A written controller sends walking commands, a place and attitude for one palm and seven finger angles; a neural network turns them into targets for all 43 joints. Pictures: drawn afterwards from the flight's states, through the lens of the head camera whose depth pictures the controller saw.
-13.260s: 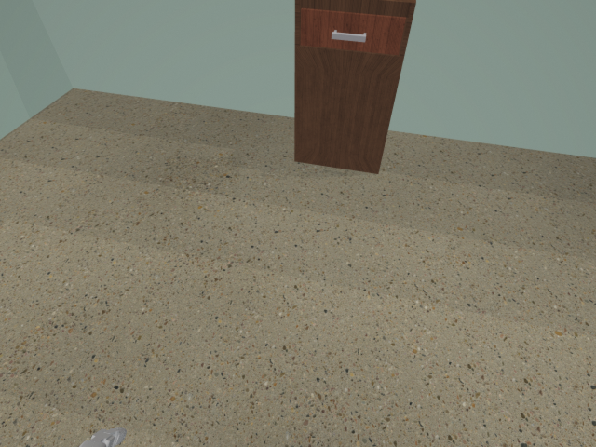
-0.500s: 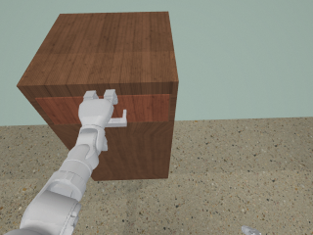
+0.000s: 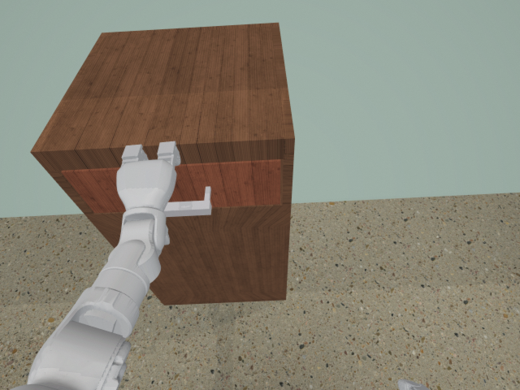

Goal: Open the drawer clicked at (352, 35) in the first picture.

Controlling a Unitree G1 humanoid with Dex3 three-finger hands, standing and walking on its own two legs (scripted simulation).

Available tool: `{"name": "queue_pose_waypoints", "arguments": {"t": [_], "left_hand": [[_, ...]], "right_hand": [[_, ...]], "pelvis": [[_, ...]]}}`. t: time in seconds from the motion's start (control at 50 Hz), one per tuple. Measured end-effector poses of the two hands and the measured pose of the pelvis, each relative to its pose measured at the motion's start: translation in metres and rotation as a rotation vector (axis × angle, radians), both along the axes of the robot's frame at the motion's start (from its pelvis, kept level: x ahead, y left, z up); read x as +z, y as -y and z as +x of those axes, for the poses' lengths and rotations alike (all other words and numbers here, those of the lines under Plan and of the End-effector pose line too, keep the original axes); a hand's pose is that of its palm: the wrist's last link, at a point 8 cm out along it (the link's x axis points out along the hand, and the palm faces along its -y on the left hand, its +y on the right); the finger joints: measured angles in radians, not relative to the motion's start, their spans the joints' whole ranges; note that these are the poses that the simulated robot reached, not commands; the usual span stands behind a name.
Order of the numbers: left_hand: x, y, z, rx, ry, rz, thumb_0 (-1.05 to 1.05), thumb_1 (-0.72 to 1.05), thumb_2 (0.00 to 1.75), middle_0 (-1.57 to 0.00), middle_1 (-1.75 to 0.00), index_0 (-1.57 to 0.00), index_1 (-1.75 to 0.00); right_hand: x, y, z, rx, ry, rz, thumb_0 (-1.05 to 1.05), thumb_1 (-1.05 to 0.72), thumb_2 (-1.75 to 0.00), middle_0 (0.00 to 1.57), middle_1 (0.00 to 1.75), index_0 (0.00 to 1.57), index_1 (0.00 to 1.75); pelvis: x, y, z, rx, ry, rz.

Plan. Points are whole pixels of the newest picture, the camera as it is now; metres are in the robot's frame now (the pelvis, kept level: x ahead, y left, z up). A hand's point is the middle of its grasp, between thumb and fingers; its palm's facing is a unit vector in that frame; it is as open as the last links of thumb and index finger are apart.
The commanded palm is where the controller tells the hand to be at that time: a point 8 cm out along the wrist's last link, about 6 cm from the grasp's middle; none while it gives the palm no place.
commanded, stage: move the hooked fingers above the handle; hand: left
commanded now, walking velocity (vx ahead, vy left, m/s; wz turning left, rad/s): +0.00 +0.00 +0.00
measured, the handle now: (177, 201) +0.47 +0.18 -0.03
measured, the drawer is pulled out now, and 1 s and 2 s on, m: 0.00 0.00 0.00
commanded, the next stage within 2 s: none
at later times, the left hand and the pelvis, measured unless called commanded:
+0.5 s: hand (188, 192) +0.43 +0.14 +0.05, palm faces +0.15 +0.01 -0.99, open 13.9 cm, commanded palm +0.39 +0.19 +0.08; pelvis -0.01 -0.01 +0.00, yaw +0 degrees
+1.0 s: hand (172, 206) +0.42 +0.17 +0.03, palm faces +0.11 -0.06 -0.99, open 13.8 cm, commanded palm +0.40 +0.19 +0.08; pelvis +0.00 -0.01 -0.01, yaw +3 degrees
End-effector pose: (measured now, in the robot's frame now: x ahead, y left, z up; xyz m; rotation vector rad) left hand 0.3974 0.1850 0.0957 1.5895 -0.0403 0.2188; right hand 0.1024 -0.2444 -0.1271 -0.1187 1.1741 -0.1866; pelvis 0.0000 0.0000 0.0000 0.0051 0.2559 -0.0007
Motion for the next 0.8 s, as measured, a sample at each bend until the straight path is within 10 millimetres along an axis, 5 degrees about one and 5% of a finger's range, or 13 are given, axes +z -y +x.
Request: {"name": "queue_pose_waypoints", "arguments": {"t": [0.12, 0.22, 0.32, 0.44, 0.58, 0.7, 0.8], "left_hand": [[-0.013, -0.022, -0.010, 0.197, -0.284, -0.062, 0.00, -0.49, 0.30, -0.31, -1.20, -0.33, -1.23], [-0.034, 0.027, -0.019, -0.109, -0.402, -0.169, 0.00, -0.49, 0.30, -0.31, -1.20, -0.32, -1.22], [-0.015, 0.070, -0.018, -0.392, -0.169, -0.137, 0.00, -0.49, 0.30, -0.32, -1.20, -0.32, -1.21], [0.008, 0.051, 0.004, -0.236, 0.046, -0.046, 0.00, -0.49, 0.30, -0.37, -1.25, -0.32, -1.20], [0.003, 0.046, 0.008, 0.005, -0.127, -0.049, 0.00, -0.49, 0.30, -0.37, -1.26, -0.30, -1.26], [-0.003, 0.024, 0.008, 0.011, -0.263, -0.072, 0.01, -0.49, 0.30, -0.34, -1.23, -0.30, -1.25], [-0.031, 0.002, -0.011, -0.045, -0.340, -0.070, 0.00, -0.49, 0.30, -0.32, -1.21, -0.30, -1.22]], "right_hand": [[0.010, -0.004, -0.006, -0.008, -0.036, 0.025, 0.00, -0.91, -0.90, 0.20, 0.30, 0.20, 0.30], [0.022, 0.011, -0.003, 0.022, 0.000, -0.067, 0.00, -0.91, -0.90, 0.20, 0.30, 0.20, 0.30], [0.015, 0.023, -0.006, -0.001, 0.042, -0.111, 0.00, -0.91, -0.90, 0.20, 0.30, 0.20, 0.30], [-0.002, 0.014, -0.020, -0.017, -0.012, -0.051, 0.00, -0.91, -0.90, 0.20, 0.30, 0.20, 0.30], [0.004, -0.001, -0.033, -0.060, -0.071, 0.027, 0.00, -0.91, -0.90, 0.20, 0.30, 0.20, 0.30], [0.023, 0.015, -0.031, -0.077, -0.020, -0.040, 0.00, -0.91, -0.90, 0.20, 0.30, 0.20, 0.30], [0.026, 0.038, -0.028, -0.057, -0.002, -0.101, 0.00, -0.91, -0.90, 0.20, 0.30, 0.20, 0.30]], "pelvis": [[0.011, 0.005, 0.002, 0.031, 0.036, -0.001], [0.011, 0.006, -0.002, 0.062, 0.050, -0.006], [0.000, 0.002, -0.007, 0.040, 0.018, -0.008], [-0.005, 0.004, -0.012, 0.001, -0.006, 0.005], [0.010, 0.011, -0.008, -0.014, 0.025, 0.011], [0.015, 0.020, -0.006, -0.009, 0.043, 0.008], [0.011, 0.020, -0.006, 0.010, 0.029, 0.000]]}}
